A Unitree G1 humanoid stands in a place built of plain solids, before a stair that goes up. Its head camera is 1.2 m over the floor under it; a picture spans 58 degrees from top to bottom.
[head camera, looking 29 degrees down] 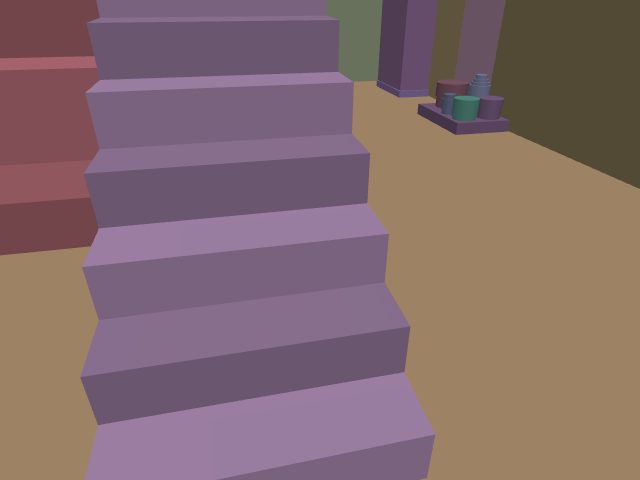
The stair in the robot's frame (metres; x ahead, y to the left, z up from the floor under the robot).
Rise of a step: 0.19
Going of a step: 0.22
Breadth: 0.88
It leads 12 degrees to the left of straight ahead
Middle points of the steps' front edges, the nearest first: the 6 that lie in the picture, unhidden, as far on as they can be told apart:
0.66 0.12 0.19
0.87 0.17 0.38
1.08 0.22 0.57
1.30 0.26 0.76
1.51 0.31 0.95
1.72 0.36 1.13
